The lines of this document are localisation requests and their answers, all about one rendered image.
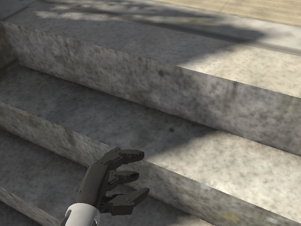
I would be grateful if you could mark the robot left forearm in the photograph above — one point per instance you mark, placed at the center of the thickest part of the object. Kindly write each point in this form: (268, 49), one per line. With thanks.
(81, 214)

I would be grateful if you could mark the robot left hand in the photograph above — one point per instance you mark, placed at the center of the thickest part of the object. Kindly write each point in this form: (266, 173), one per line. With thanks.
(103, 176)

